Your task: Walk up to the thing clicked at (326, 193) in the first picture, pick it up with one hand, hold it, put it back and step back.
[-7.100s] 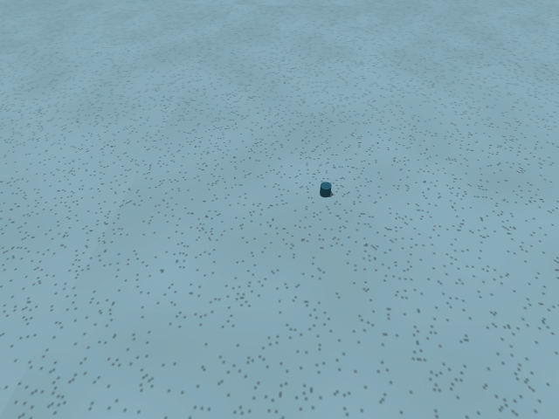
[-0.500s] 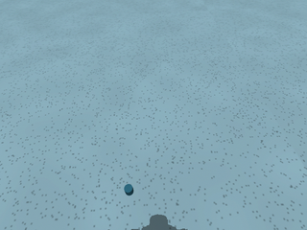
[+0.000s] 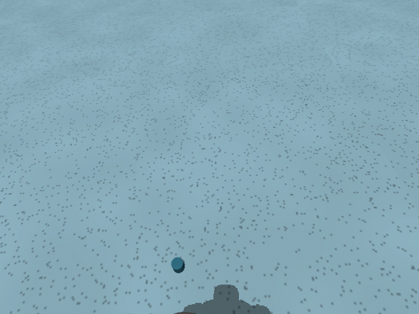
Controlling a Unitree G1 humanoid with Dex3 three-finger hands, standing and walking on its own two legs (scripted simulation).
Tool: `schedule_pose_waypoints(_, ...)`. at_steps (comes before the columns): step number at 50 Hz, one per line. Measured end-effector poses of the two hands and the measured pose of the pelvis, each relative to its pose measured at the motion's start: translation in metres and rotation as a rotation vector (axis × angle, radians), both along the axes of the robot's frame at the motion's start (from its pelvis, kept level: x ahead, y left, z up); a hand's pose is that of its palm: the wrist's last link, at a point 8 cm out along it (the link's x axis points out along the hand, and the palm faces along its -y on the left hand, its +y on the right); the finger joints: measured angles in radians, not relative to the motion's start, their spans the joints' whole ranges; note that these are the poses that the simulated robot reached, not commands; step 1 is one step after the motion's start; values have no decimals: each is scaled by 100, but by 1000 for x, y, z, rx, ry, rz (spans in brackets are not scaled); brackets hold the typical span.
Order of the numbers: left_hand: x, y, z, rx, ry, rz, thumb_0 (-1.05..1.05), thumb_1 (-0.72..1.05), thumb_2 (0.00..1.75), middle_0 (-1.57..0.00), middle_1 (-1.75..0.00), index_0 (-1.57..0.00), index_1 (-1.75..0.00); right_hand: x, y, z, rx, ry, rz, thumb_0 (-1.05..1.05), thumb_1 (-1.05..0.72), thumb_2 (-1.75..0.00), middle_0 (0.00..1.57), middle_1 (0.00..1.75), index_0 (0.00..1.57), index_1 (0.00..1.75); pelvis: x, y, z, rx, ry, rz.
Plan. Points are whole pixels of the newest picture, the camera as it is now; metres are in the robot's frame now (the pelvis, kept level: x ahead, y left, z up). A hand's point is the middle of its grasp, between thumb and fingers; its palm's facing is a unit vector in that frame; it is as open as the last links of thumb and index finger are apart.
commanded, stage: walk up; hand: left
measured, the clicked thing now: (178, 265) +0.43 +0.23 -0.75
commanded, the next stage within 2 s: none
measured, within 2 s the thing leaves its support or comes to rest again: neither
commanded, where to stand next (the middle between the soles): +0.05 +0.01 m, yaw -1 degrees
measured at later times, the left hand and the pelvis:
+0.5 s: hand out of the picture +0.11 +0.29 -0.18, palm faces -0.04 -0.93 -0.38, open 7.3 cm; pelvis -0.01 +0.03 -0.03, yaw -3 degrees
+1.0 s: hand out of the picture -0.06 +0.30 -0.14, palm faces +0.07 -0.92 -0.39, open 7.4 cm; pelvis -0.09 +0.02 -0.01, yaw +4 degrees
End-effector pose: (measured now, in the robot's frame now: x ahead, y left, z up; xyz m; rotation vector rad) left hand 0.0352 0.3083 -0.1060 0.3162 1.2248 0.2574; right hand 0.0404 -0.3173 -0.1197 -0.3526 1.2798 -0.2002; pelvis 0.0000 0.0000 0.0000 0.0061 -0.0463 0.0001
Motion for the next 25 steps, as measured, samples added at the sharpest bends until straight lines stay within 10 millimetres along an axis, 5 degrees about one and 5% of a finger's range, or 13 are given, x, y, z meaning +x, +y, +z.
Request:
schedule_pose_waypoints(6,-10,15,0,57,116,20,1,90,90,-21,-30,-21,-30,56,8,-1,0,-44,33,1,-91,-90,20,30,20,30,16,12,-2,-12,-1,-10)
schedule_pose_waypoints(12,33,43,-29,52,89,18,1,90,90,-21,-30,-21,-30,92,37,-18,-5,-74,46,1,-91,-90,20,30,20,30,31,31,-26,-3,3,20)
schedule_pose_waypoints(18,78,35,-36,16,-19,-28,1,90,90,-20,-30,-21,-30,104,64,-14,21,-139,54,1,-91,-90,20,30,20,30,19,34,-25,4,-19,2)
schedule_pose_waypoints(25,69,20,-31,5,-45,-90,0,90,90,-21,-30,-21,-30,101,55,-9,22,-276,52,1,-91,-90,20,30,20,30,-7,28,-30,12,-8,-53)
